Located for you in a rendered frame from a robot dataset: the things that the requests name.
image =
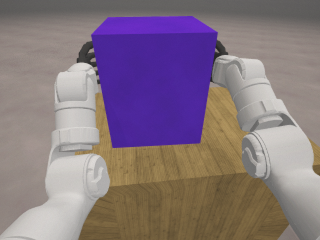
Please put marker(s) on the pedestal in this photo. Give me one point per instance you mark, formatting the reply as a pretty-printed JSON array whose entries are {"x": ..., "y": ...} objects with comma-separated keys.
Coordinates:
[{"x": 198, "y": 191}]

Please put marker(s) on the left robot hand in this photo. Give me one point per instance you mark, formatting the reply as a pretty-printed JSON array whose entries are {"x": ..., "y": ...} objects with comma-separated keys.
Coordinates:
[{"x": 85, "y": 57}]

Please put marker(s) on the right robot upper arm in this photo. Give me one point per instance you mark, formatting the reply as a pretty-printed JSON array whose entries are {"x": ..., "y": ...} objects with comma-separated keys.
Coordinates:
[{"x": 282, "y": 158}]

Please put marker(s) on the left robot upper arm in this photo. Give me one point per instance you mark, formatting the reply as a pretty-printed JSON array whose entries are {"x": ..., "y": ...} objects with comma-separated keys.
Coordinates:
[{"x": 73, "y": 185}]

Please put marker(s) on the robot right forearm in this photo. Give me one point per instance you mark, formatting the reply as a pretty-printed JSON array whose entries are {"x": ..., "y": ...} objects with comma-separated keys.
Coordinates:
[{"x": 256, "y": 104}]

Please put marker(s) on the carton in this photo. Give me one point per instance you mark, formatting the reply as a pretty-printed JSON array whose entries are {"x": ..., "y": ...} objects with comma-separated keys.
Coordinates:
[{"x": 154, "y": 74}]

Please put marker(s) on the right robot hand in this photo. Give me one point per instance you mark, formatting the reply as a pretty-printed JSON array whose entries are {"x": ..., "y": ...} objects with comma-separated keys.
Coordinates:
[{"x": 221, "y": 51}]

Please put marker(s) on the robot left forearm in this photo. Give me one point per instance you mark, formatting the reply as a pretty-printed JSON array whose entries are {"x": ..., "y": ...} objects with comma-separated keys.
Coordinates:
[{"x": 75, "y": 112}]

